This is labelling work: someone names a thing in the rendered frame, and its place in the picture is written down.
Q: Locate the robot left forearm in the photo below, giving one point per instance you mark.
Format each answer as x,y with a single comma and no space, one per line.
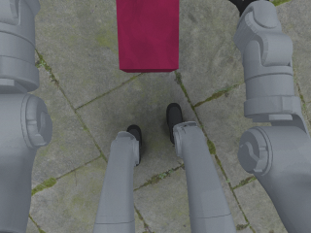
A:
18,73

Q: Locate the robot right upper arm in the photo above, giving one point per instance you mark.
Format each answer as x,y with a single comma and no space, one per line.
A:
280,159

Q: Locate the carton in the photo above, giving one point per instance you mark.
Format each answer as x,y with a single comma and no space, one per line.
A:
148,35

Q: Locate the right robot hand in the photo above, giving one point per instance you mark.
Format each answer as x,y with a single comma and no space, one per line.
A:
242,4

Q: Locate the robot right foot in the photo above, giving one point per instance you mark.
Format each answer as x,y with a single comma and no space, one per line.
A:
173,116

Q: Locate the left robot shin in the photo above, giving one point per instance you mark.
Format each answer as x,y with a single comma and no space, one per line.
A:
123,134

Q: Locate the robot left upper arm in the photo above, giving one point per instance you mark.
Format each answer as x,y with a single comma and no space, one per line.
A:
25,126

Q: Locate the robot right forearm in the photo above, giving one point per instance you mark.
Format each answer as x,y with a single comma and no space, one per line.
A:
266,54

